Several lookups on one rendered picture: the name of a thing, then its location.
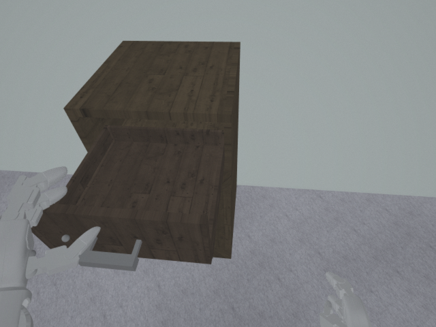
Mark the robot left hand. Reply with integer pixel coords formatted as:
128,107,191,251
0,166,101,288

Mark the drawer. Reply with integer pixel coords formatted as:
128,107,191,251
31,125,225,264

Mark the robot right hand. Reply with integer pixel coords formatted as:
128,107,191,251
320,271,372,327

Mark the handle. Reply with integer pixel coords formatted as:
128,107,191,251
79,237,142,271

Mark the robot left forearm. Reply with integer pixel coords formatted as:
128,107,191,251
0,287,33,327

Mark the cabinet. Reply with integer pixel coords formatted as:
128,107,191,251
64,41,240,259

